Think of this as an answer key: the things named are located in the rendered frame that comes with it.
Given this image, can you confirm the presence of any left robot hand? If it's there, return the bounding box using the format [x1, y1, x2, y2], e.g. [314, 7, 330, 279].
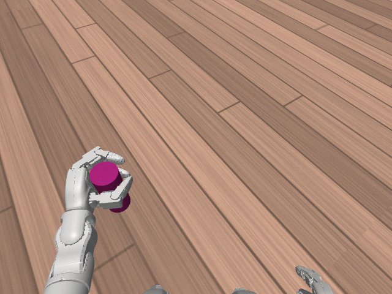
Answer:
[65, 146, 133, 213]

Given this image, can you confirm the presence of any left robot arm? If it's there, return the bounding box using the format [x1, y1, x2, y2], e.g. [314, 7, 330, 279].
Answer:
[43, 209, 98, 294]

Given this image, can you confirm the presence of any can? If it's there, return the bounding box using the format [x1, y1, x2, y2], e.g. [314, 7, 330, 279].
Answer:
[89, 162, 130, 213]

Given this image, can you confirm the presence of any right robot hand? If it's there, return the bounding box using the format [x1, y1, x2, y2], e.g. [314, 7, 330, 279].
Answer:
[295, 265, 334, 294]

